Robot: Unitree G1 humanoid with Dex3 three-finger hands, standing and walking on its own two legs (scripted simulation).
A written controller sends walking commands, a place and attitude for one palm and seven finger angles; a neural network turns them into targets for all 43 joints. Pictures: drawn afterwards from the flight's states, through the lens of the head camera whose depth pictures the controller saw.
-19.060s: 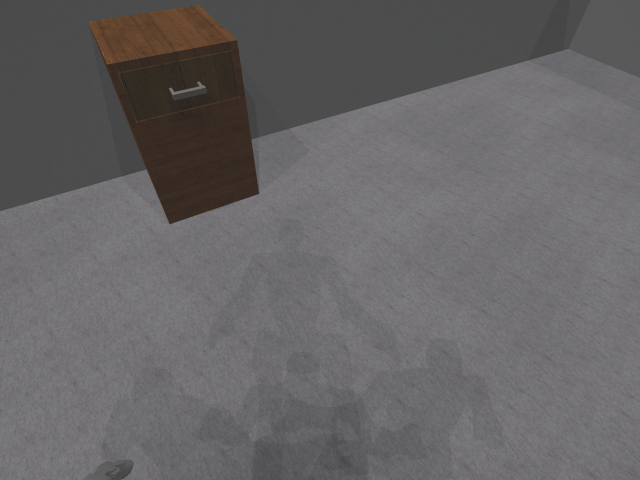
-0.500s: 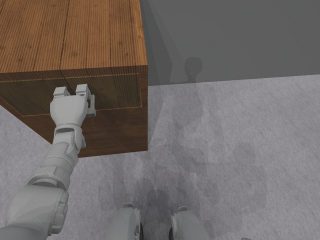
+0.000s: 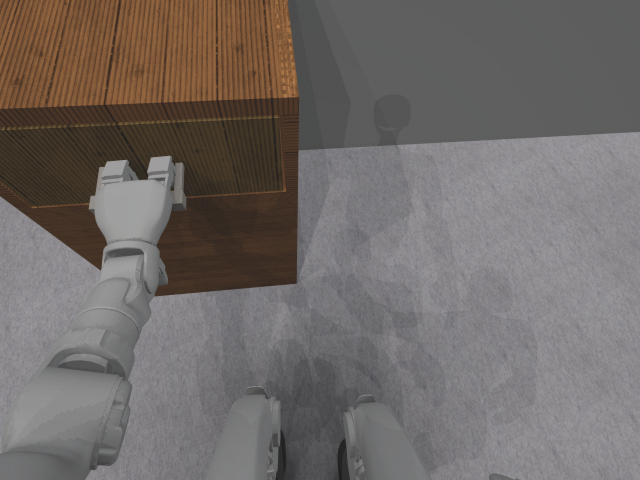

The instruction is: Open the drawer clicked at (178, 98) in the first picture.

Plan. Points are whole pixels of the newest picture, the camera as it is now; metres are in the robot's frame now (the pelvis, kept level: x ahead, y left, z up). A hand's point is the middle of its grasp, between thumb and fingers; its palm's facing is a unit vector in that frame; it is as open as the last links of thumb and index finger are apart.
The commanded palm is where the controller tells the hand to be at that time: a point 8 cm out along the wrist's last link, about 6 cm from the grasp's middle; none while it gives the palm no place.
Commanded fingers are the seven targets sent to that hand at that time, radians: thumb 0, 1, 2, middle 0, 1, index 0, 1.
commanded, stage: lower the fingers behind the handle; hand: left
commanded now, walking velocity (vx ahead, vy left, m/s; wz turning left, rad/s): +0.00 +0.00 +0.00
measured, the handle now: (140, 188) +0.49 +0.25 -0.03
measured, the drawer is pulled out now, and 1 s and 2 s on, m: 0.00 0.00 0.07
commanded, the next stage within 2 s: close the thumb around the handle in 0.30 s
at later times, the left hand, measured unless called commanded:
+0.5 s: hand (151, 223) +0.45 +0.24 -0.06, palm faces -0.03 -0.03 -1.00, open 13.6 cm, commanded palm +0.43 +0.21 +0.00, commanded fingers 0.00 -0.16 0.44 -0.32 -1.24 -0.32 -1.24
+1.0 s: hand (150, 227) +0.44 +0.24 -0.06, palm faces -0.03 -0.04 -1.00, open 6.0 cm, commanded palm +0.43 +0.21 +0.00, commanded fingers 0.00 0.90 0.90 -0.40 -1.35 -0.40 -1.35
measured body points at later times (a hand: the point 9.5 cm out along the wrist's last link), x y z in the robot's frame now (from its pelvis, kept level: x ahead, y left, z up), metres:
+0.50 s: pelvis +0.01 +0.00 +0.00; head +0.16 +0.01 +0.43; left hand +0.45 +0.23 -0.01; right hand +0.07 -0.27 -0.13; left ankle +0.04 +0.09 -0.60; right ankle +0.01 -0.12 -0.60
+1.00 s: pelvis +0.01 +0.00 +0.01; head +0.15 +0.02 +0.43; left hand +0.44 +0.23 +0.00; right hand +0.07 -0.26 -0.12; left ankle +0.04 +0.09 -0.60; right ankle +0.01 -0.12 -0.60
